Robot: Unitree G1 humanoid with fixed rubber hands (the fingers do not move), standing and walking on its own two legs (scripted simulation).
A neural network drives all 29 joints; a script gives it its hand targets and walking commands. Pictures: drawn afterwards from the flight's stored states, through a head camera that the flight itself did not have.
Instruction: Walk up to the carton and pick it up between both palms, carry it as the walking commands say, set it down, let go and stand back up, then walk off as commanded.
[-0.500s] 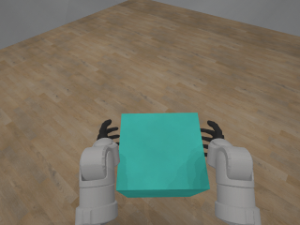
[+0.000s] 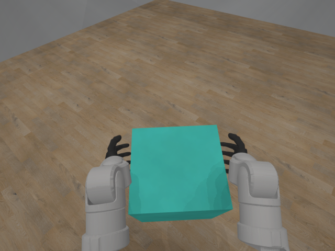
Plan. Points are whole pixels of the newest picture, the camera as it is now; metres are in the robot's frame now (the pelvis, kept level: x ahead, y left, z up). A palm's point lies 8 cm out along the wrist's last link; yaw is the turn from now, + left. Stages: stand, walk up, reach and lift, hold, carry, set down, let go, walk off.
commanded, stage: carry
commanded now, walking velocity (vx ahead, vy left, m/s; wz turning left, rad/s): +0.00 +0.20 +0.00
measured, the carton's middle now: (175, 178) +0.32 +0.01 -0.02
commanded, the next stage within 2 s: none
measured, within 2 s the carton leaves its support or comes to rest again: neither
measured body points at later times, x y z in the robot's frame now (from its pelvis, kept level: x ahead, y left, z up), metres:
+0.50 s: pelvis -0.06 +0.06 +0.01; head -0.05 +0.06 +0.46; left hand +0.25 +0.20 +0.09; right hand +0.24 -0.08 +0.08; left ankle +0.08 +0.10 -0.71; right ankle -0.05 -0.06 -0.72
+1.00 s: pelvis -0.14 +0.08 -0.01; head -0.14 +0.09 +0.44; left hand +0.15 +0.26 +0.06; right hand +0.18 -0.03 +0.06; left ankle -0.02 +0.13 -0.68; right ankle -0.06 -0.04 -0.72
